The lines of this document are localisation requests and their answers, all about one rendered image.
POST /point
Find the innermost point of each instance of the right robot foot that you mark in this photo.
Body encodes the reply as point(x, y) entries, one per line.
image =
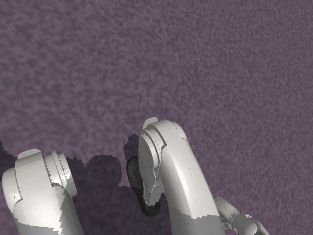
point(136, 183)

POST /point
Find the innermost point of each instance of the right robot arm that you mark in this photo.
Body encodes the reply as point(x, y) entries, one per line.
point(244, 224)

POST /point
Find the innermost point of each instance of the right robot hand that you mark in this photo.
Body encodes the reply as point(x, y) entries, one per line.
point(226, 211)

